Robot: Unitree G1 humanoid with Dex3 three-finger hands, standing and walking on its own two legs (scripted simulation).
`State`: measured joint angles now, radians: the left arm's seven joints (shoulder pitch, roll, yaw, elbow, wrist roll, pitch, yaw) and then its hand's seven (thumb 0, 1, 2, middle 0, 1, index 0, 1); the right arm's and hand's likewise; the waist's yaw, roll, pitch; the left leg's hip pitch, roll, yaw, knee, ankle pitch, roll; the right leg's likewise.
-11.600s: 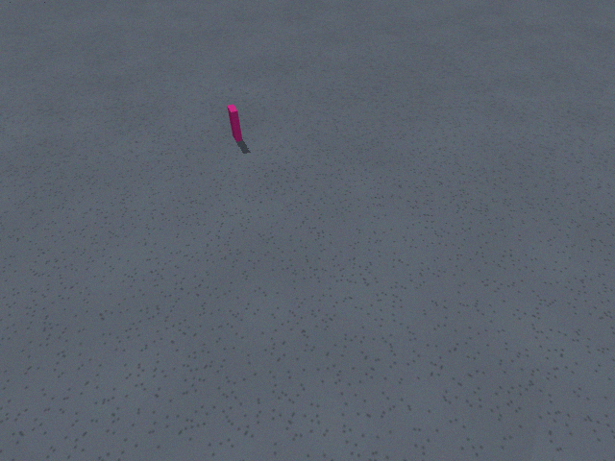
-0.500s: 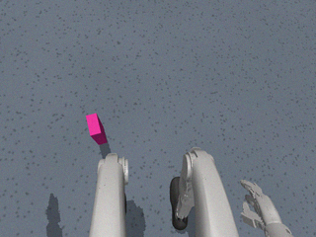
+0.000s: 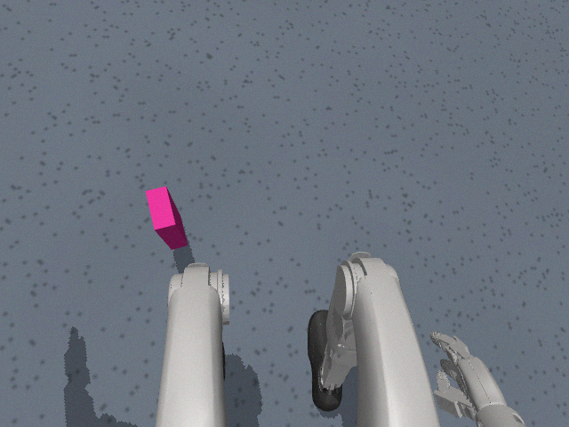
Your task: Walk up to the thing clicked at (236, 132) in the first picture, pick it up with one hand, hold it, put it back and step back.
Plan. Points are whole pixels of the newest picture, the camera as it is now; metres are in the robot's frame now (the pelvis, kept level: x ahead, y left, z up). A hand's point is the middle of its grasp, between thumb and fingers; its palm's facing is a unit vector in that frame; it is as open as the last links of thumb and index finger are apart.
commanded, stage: go down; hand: left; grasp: from the side
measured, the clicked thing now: (169, 221) +0.44 +0.21 -0.31
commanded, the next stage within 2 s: approach in 0.58 s
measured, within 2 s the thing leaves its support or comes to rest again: neither
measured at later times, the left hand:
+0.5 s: hand out of the picture +0.38 +0.42 -0.01, palm faces +0.17 -0.98 -0.11, open 17.3 cm
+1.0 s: hand out of the picture +0.38 +0.39 -0.08, palm faces +0.17 -0.98 -0.02, open 17.0 cm
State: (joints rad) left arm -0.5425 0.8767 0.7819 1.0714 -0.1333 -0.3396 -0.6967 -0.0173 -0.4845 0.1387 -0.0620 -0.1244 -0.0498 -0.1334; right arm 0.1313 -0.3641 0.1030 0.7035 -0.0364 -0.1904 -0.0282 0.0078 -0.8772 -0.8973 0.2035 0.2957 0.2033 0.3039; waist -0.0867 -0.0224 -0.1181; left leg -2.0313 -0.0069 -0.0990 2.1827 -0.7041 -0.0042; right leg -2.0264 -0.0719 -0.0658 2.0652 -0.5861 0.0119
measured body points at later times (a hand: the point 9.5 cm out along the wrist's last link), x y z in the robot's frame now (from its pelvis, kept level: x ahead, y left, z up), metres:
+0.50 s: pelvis +0.00 +0.00 -0.02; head +0.21 +0.07 +0.38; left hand +0.37 +0.47 +0.00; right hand +0.15 -0.28 -0.12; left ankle +0.08 +0.12 -0.37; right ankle +0.12 -0.13 -0.37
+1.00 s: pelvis +0.00 +0.00 -0.05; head +0.20 +0.09 +0.34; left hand +0.36 +0.44 -0.08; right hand +0.16 -0.27 -0.14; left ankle +0.08 +0.12 -0.37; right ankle +0.12 -0.13 -0.37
